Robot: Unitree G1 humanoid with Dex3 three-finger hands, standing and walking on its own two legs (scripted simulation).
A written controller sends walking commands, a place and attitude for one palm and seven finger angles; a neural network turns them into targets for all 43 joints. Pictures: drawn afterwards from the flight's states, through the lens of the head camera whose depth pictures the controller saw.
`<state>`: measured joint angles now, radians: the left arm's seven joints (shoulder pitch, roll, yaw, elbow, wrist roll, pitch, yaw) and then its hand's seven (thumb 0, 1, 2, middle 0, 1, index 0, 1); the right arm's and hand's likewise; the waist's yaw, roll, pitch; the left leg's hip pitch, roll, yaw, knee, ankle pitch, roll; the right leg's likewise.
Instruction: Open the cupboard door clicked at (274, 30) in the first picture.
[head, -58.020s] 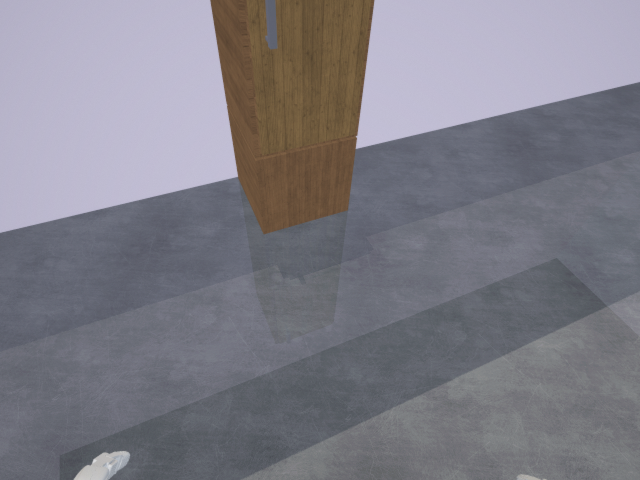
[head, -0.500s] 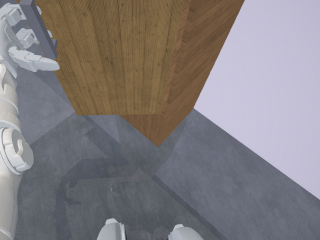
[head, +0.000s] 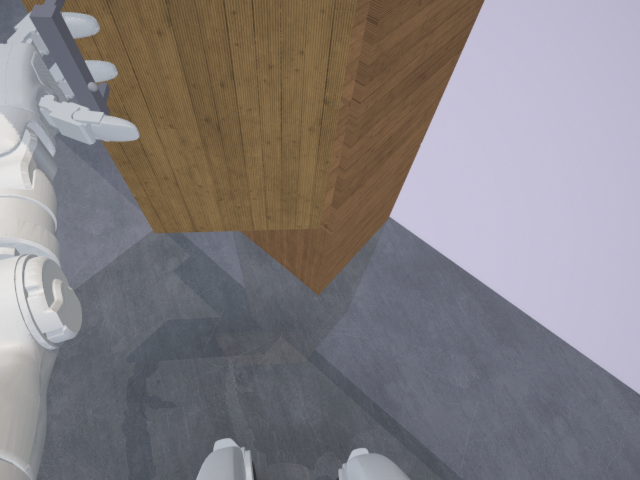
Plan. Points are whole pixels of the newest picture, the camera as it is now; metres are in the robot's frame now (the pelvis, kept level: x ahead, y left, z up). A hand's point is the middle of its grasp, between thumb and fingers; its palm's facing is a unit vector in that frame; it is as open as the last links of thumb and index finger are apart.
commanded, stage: slide the fingers in behind the handle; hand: left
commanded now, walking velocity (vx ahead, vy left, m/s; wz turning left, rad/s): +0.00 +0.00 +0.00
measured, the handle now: (79, 59) +0.59 +0.22 +0.14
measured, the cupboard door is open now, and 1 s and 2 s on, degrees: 45 44 76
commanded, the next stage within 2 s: close the thumb around the handle in 0.24 s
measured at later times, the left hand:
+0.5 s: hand (79, 90) +0.54 +0.21 +0.15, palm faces -0.02 -1.00 +0.01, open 13.4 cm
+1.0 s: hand (91, 87) +0.54 +0.20 +0.14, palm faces -0.03 -1.00 +0.02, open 5.5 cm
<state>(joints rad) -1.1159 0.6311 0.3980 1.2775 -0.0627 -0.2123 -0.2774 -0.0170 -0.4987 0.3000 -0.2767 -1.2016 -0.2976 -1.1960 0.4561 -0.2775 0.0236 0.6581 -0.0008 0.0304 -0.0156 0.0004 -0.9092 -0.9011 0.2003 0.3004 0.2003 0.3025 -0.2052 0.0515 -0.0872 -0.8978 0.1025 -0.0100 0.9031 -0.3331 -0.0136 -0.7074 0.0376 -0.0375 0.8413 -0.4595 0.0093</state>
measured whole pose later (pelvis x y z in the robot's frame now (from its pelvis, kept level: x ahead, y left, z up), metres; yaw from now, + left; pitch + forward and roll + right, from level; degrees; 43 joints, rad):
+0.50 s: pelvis +0.00 +0.01 +0.00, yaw +0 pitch +19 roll -4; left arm -1.09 0.63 0.39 1.24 -0.08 -0.23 -0.31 -0.02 -0.40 0.34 -0.30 -1.21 -0.31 -1.21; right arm 0.45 -0.28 0.02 0.66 0.00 0.03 -0.02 0.00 -0.91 -0.90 0.20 0.30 0.20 0.30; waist -0.20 0.04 -0.09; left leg -0.89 0.10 -0.01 0.90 -0.34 0.00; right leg -0.69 0.03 -0.03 0.82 -0.46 0.02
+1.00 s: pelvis +0.00 +0.01 +0.00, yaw +0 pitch +19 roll -4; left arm -1.14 0.64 0.40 1.29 -0.06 -0.21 -0.30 0.00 0.74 0.83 -0.38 -1.34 -0.39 -1.33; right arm 0.46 -0.27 0.03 0.66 0.00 0.03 -0.02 0.00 -0.91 -0.90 0.20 0.30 0.20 0.30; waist -0.21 0.05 -0.09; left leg -0.92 0.10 0.00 0.92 -0.34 0.00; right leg -0.72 0.03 -0.03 0.84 -0.46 0.02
